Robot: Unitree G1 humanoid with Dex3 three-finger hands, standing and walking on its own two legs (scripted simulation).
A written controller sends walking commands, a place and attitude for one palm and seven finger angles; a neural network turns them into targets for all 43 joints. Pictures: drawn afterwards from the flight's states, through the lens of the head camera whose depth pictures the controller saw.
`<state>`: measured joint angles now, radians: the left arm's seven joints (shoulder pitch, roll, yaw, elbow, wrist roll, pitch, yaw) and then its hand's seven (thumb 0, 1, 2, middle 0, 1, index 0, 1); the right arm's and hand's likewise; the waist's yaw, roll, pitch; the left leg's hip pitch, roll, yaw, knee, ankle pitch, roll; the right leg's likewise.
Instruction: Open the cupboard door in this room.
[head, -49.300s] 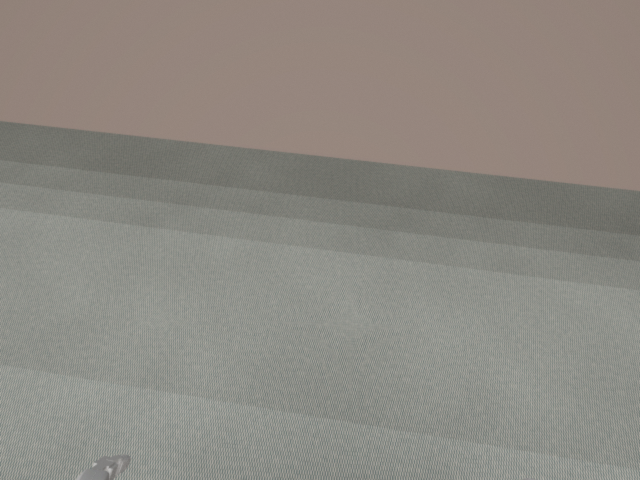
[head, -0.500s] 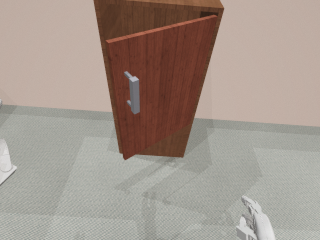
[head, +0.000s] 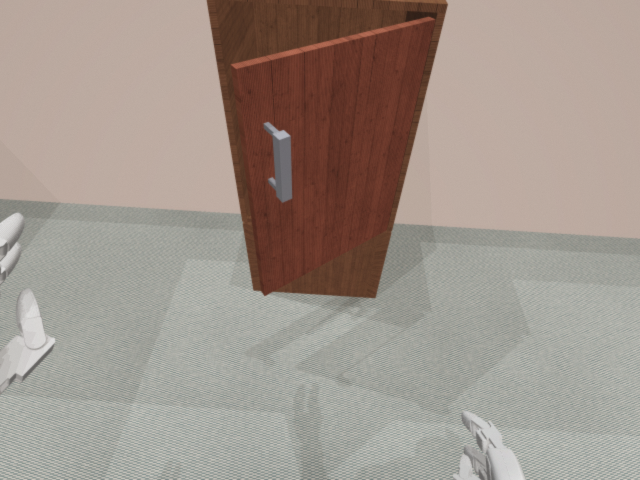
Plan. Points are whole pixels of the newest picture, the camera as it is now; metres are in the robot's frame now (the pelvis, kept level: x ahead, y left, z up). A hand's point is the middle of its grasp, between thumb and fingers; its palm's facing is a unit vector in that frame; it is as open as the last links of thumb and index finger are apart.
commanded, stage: stop stepping back and stand still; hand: left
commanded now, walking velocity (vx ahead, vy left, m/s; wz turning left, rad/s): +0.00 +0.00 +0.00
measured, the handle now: (276, 162) +0.62 +0.11 +0.05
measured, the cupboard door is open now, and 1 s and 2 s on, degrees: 39 39 39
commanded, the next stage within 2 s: let the arm hang, fingers relaxed in 0.20 s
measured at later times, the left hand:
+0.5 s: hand out of the picture +0.13 +0.24 -0.11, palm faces +0.00 -0.93 -0.37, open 7.4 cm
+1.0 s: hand out of the picture -0.01 +0.22 -0.16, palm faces +0.06 -0.94 -0.33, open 7.4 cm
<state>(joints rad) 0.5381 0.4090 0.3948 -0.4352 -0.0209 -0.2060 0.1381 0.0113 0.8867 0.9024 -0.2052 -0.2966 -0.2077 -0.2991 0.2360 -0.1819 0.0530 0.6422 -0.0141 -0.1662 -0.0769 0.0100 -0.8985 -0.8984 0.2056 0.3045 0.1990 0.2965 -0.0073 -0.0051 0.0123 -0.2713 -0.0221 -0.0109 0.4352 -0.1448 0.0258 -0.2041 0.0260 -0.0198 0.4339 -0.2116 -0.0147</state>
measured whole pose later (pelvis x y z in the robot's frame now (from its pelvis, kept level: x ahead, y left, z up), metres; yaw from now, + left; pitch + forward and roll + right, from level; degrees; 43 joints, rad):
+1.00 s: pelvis +0.01 -0.02 +0.00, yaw +3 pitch -2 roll +0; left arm 0.25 0.29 0.02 1.16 0.01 0.00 0.01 0.00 0.90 0.90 -0.20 -0.29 -0.20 -0.30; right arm 0.20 -0.25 0.00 1.12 -0.02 0.02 -0.01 0.00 -0.90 -0.90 0.20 0.30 0.20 0.30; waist 0.01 0.04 0.05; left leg -0.24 -0.03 -0.07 0.42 -0.15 0.00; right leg -0.15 0.03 -0.05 0.42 -0.24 -0.04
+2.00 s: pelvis +0.05 -0.03 +0.01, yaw +2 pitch -2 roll +0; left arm 0.16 0.27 0.02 1.14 0.01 -0.01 0.01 0.00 0.90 0.90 -0.20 -0.29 -0.20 -0.30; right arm 0.13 -0.28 0.00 1.13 -0.02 0.01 -0.02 0.00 -0.90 -0.90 0.20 0.30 0.20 0.30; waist 0.00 0.02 0.06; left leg -0.15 0.00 -0.05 0.35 -0.17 -0.02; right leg -0.06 0.05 -0.02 0.32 -0.23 -0.06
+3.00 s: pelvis +0.02 -0.05 +0.00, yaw -21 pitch +2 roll +2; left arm 0.25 0.21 0.08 0.96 0.03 0.03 0.01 0.00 0.90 0.90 -0.20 -0.30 -0.20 -0.30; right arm 0.06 -0.21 -0.06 0.92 0.00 0.04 -0.03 0.00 -0.91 -0.90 0.20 0.30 0.19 0.30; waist 0.05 -0.04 0.08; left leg -0.39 0.01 -0.03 0.81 -0.43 -0.05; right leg -0.27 0.10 0.20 0.45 -0.20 -0.06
